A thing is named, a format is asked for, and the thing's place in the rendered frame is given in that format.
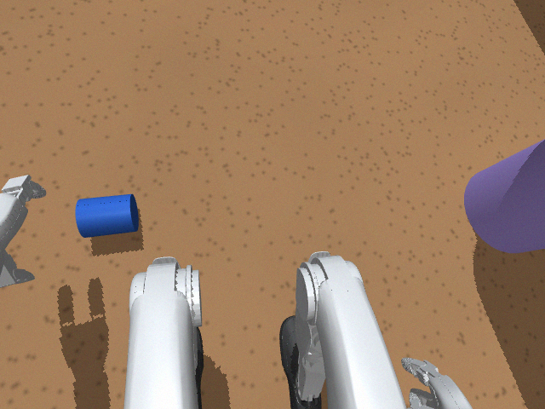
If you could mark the right robot hand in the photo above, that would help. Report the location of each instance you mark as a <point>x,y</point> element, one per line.
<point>445,394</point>

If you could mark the left robot hand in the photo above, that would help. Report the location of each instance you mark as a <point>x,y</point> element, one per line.
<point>16,192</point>

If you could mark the can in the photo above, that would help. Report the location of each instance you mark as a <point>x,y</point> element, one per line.
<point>107,215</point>

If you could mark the right robot foot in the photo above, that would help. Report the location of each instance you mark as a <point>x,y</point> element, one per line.
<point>289,356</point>

